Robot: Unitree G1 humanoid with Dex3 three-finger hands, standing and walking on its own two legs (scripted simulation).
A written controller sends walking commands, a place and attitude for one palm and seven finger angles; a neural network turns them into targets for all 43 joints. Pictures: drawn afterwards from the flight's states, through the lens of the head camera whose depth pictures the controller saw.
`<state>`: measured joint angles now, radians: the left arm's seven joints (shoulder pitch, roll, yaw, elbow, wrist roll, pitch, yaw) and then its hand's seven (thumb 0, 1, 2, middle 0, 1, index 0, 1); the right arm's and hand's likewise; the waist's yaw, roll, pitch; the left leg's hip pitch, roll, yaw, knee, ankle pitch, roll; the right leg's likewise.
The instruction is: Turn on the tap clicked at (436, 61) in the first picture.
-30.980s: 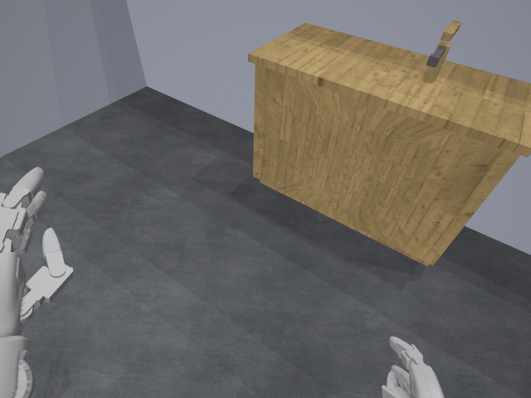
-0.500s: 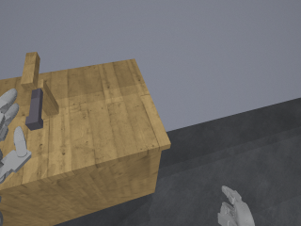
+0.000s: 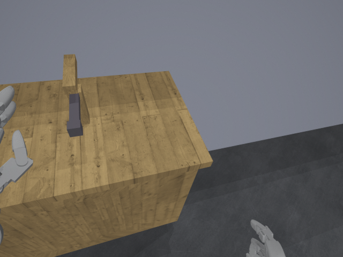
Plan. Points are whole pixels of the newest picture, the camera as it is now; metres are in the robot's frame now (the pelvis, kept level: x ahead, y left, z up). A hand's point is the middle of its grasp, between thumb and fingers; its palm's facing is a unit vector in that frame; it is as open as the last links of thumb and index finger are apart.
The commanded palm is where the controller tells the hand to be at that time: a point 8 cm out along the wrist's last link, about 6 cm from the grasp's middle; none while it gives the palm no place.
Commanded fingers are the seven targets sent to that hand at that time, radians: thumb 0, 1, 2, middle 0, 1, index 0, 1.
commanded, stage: come to a stop and stand still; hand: left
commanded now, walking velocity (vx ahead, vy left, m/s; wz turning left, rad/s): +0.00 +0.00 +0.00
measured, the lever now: (75, 128) +0.35 +0.26 +0.09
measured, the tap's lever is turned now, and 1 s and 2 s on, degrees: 0 0 0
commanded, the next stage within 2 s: look again from close up in 0.56 s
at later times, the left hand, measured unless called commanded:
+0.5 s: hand (12, 153) +0.22 +0.29 +0.17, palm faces +0.44 -0.84 -0.32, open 7.5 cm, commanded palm +0.17 +0.32 +0.18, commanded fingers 0.00 0.90 0.90 -0.20 -0.30 -0.20 -0.30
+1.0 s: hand (41, 152) +0.24 +0.26 +0.16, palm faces +0.42 -0.83 -0.36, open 7.5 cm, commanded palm +0.18 +0.29 +0.18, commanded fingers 0.00 0.90 0.90 -0.20 -0.30 -0.20 -0.30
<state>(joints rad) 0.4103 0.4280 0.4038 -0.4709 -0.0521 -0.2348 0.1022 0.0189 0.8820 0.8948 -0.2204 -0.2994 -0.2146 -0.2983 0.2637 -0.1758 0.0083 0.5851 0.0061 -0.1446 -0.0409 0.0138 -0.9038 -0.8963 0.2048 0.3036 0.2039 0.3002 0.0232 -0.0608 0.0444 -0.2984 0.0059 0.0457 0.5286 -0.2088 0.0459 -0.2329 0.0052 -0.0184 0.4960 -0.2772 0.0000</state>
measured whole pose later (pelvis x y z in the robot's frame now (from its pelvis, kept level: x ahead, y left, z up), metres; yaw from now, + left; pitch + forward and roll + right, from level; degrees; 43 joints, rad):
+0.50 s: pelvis +0.01 +0.03 +0.00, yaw +1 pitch -1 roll -2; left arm 0.37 0.35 0.36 -0.47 -0.02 -0.24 0.11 0.02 0.89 0.90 -0.21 -0.30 -0.20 -0.30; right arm 0.22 -0.18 0.02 0.60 0.00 -0.15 -0.01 0.01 -0.90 -0.90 0.21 0.30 0.21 0.30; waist 0.04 -0.04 0.04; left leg -0.26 -0.04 0.05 0.47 -0.20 0.09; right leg -0.16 -0.03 0.00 0.38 -0.20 0.03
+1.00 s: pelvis +0.03 +0.00 +0.01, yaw +1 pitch -1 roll -2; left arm 0.44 0.35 0.34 -0.43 -0.04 -0.20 0.11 0.02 0.89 0.90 -0.21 -0.30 -0.21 -0.30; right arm 0.21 -0.20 0.00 0.60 0.01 -0.10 -0.03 0.01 -0.90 -0.90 0.21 0.30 0.21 0.30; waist 0.02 0.00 0.02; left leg -0.24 -0.01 0.02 0.46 -0.21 0.05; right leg -0.14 0.00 -0.02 0.38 -0.22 0.02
